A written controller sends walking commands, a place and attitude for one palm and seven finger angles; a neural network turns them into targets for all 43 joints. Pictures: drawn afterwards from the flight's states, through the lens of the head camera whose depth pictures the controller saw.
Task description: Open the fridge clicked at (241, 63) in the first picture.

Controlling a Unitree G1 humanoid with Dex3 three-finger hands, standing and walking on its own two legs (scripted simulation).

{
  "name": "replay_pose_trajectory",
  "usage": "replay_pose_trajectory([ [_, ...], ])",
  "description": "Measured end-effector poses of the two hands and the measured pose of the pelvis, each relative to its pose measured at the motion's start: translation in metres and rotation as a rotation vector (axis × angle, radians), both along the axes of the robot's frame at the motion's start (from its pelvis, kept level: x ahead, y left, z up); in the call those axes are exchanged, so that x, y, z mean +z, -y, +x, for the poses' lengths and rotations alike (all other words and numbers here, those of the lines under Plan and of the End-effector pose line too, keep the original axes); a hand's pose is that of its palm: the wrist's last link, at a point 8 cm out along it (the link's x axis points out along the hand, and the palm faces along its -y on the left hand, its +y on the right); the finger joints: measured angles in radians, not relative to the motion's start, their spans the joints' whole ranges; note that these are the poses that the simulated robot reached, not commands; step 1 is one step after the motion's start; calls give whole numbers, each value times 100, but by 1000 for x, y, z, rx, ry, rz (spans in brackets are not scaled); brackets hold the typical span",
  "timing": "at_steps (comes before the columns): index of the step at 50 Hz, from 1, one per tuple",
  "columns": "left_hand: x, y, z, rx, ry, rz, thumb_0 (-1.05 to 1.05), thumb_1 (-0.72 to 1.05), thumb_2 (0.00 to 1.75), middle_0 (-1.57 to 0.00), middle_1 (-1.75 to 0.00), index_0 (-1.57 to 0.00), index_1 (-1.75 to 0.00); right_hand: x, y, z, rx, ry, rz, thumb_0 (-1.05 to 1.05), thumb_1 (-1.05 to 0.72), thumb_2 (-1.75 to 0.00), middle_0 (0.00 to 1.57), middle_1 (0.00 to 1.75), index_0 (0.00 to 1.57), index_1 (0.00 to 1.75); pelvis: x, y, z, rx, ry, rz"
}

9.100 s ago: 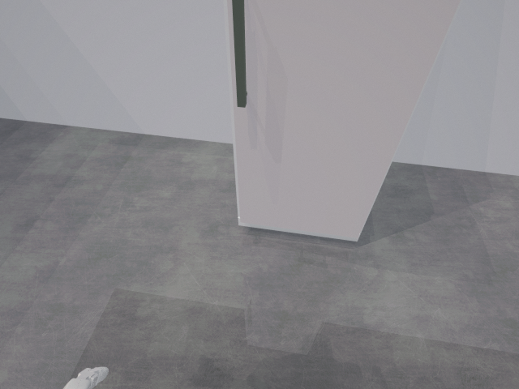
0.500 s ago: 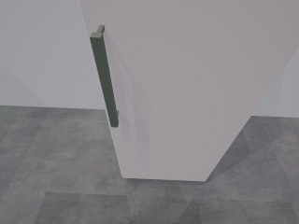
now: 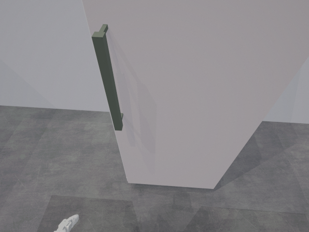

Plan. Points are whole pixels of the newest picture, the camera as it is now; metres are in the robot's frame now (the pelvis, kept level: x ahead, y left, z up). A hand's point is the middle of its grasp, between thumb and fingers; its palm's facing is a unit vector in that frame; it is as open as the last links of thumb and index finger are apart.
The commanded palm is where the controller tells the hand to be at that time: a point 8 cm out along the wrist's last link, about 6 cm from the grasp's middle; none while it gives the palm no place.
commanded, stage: raise the hand to about handle height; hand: left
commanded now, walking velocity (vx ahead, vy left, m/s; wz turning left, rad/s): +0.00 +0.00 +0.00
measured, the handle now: (113, 86) +0.46 +0.15 +0.13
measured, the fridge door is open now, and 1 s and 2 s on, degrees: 0 0 0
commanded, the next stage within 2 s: move the hooked fingers beside the handle in 2.00 s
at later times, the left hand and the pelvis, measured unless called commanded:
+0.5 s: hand (64, 220) +0.14 +0.21 +0.01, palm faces +0.12 -0.99 -0.08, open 9.7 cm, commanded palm +0.13 +0.26 +0.02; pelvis -0.05 -0.02 -0.07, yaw +4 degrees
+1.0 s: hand (47, 180) +0.21 +0.26 +0.07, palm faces +0.04 -1.00 -0.07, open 12.6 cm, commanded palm +0.18 +0.31 +0.09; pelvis -0.02 +0.01 -0.03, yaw +2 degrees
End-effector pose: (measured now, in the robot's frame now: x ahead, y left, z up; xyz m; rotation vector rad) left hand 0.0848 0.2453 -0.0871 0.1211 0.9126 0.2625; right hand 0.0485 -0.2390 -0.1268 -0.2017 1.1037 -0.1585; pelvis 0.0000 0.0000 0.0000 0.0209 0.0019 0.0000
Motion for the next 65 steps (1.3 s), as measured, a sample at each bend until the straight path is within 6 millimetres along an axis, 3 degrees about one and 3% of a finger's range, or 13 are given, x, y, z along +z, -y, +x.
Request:
replay_pose_trajectory([
  [5,83,8,85,-71,565,18,1,84,87,-21,-34,-21,-35,18,13,51,38,314,-20,1,-90,-90,20,30,21,30,-12,6,-13,28,-42,-4],
  [8,107,13,102,-151,829,-18,1,78,85,-21,-38,-21,-38,30,22,79,64,466,-32,1,-90,-90,20,30,21,30,-25,12,-20,15,-91,-2],
  [11,97,15,89,-249,939,-61,0,72,82,-21,-41,-21,-42,35,30,102,113,575,-50,1,-90,-90,20,30,21,30,-45,18,-28,11,-132,0],
  [17,53,-5,28,-203,757,-92,0,58,76,-23,-50,-23,-51,31,31,126,183,658,-78,1,-90,-90,20,30,20,30,-69,22,-35,32,-142,-16],
  [20,62,-18,12,-125,794,-31,1,51,74,-23,-54,-24,-55,23,20,128,211,646,-71,1,-90,-90,20,30,20,30,-72,22,-38,52,-127,-39],
  [22,78,-21,14,-124,873,9,1,47,72,-24,-57,-24,-58,15,11,124,230,625,-58,1,-90,-90,20,30,20,30,-73,22,-41,61,-119,-53],
  [26,108,-15,39,-237,993,12,1,37,68,-24,-63,-24,-64,0,-7,108,232,566,-20,1,-90,-90,20,30,21,30,-70,21,-47,68,-106,-66],
  [30,116,-13,70,-340,902,-47,0,28,64,-25,-69,-25,-70,-3,-16,85,173,511,13,1,-90,-90,21,30,21,30,-60,17,-48,56,-101,-58],
  [34,118,-31,82,-276,793,-75,0,19,60,-26,-75,-26,-76,4,-13,67,100,481,7,2,-90,-90,21,30,21,30,-48,11,-40,32,-96,-45],
  [38,134,-52,82,-185,843,-28,0,9,56,-26,-81,-26,-82,14,-5,61,85,470,-36,2,-90,-90,21,30,21,30,-40,3,-33,25,-87,-45],
  [47,150,-57,95,-254,896,-37,0,-12,47,-27,-95,-27,-96,36,-1,85,123,501,-107,2,-90,-90,20,30,21,30,-32,-12,-25,34,-59,-55],
  [57,196,-86,101,-198,982,3,-1,-35,37,-29,-110,-29,-111,62,-36,126,174,611,-49,1,-90,-90,20,30,21,30,-20,-17,-20,41,-6,-56],
  [65,214,-93,106,-209,918,-13,-1,-47,32,-30,-117,-30,-118,64,-53,131,202,604,0,1,-90,-90,21,30,21,30,-12,-16,-25,49,31,-51],
])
